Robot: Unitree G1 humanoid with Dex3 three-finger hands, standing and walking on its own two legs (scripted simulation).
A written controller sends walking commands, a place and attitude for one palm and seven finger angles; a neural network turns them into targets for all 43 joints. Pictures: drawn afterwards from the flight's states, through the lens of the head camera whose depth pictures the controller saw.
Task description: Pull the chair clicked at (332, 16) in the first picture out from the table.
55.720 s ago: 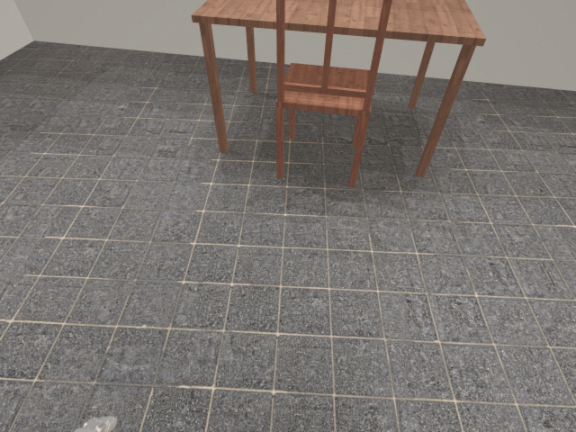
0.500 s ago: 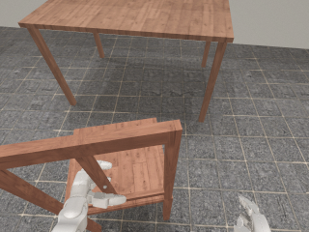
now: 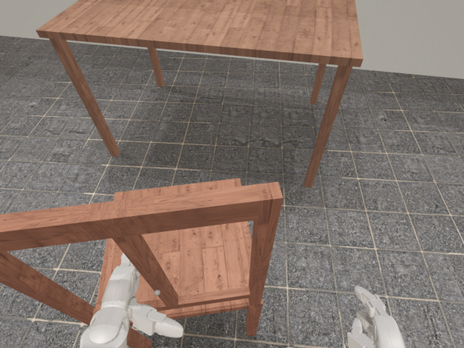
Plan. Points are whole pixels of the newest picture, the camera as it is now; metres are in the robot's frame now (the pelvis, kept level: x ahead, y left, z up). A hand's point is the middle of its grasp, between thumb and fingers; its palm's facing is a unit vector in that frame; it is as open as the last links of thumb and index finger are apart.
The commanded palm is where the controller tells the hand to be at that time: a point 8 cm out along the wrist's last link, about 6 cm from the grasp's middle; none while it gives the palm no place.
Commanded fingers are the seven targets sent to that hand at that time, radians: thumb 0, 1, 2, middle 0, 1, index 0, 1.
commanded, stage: draw the fingers out of the gap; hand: left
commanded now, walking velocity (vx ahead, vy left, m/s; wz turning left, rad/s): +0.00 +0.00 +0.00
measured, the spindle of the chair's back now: (154, 274) +0.26 +0.15 -0.02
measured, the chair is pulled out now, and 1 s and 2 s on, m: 0.66 0.66 0.66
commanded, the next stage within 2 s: draw the hand back to the body in 0.72 s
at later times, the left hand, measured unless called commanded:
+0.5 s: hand (146, 339) +0.16 +0.14 -0.03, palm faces +0.04 -0.98 -0.18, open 17.5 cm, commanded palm +0.12 +0.20 -0.01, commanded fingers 0.00 -0.55 0.20 0.00 0.00 0.00 0.00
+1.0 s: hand out of the picture +0.13 +0.15 +0.01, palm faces +0.11 -0.99 -0.05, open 17.5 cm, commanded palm +0.08 +0.21 +0.03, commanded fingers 0.00 -0.55 0.20 0.00 0.00 0.00 0.00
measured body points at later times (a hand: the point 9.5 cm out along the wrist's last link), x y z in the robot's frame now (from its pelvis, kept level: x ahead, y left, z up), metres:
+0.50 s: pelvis +0.00 +0.00 -0.01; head +0.02 -0.01 +0.44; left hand +0.15 +0.20 -0.02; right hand +0.17 -0.23 -0.08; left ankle -0.03 +0.14 -0.70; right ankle +0.01 -0.13 -0.70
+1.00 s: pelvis -0.01 +0.00 -0.03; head +0.02 +0.00 +0.42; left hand +0.12 +0.20 +0.02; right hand +0.18 -0.23 -0.09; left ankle -0.03 +0.14 -0.70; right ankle +0.01 -0.13 -0.70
